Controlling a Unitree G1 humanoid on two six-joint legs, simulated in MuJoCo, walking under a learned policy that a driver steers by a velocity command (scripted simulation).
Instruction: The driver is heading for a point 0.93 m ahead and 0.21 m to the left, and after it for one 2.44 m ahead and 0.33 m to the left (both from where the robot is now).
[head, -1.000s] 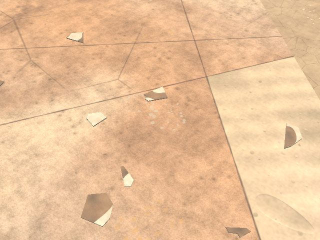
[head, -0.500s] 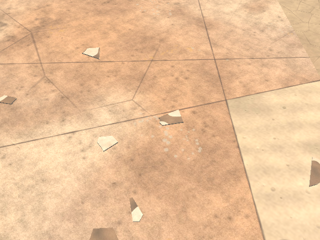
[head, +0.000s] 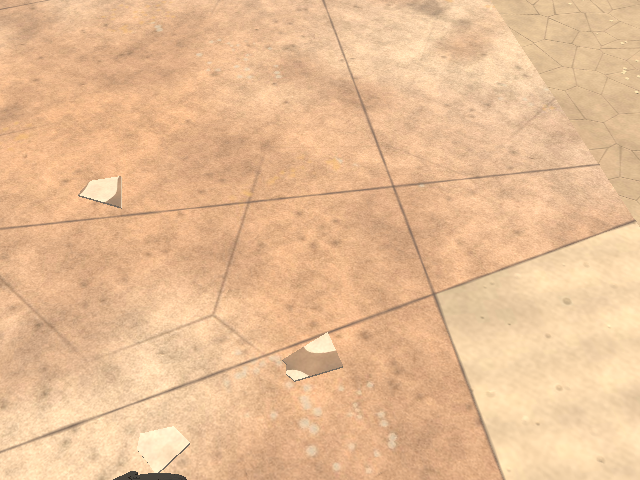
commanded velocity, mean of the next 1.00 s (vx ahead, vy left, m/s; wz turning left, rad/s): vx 0.90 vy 0.00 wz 0.40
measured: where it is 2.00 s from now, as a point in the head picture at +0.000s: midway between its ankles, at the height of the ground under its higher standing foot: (258, 238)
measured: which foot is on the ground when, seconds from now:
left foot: down 0.00-0.16, up 0.18-0.60, down 0.62-1.00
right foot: up 0.00-0.12, down 0.14-0.62, up 0.64-0.98, down 1.00-1.00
